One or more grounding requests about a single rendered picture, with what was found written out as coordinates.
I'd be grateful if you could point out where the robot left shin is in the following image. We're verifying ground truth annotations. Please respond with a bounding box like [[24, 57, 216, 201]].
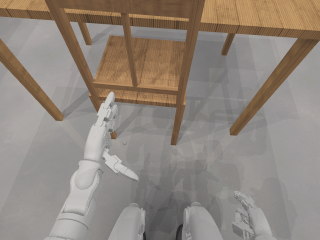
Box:
[[129, 203, 143, 240]]

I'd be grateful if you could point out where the chair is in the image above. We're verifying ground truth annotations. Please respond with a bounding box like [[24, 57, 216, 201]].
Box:
[[45, 0, 205, 146]]

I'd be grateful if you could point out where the left robot forearm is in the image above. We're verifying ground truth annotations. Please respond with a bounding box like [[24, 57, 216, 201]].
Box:
[[44, 159, 105, 240]]

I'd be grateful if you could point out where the left robot hand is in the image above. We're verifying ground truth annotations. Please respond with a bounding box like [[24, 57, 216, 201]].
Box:
[[83, 91, 139, 182]]

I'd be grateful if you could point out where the table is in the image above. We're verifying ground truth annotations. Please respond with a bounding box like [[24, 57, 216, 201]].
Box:
[[0, 0, 320, 136]]

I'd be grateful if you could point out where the right robot hand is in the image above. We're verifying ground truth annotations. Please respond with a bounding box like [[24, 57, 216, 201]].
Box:
[[232, 191, 273, 240]]

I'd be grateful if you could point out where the right robot thigh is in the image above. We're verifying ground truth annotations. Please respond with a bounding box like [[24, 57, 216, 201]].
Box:
[[183, 206, 223, 240]]

